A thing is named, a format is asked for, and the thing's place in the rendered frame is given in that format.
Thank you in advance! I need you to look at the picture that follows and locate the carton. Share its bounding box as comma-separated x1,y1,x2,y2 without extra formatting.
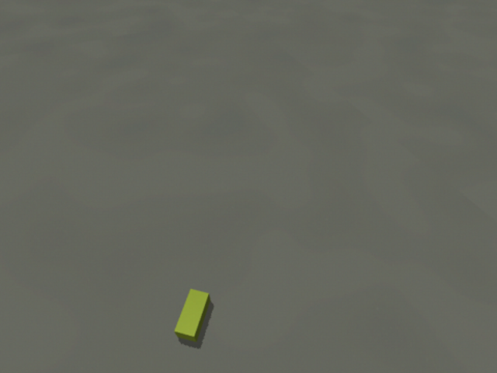
174,289,210,342

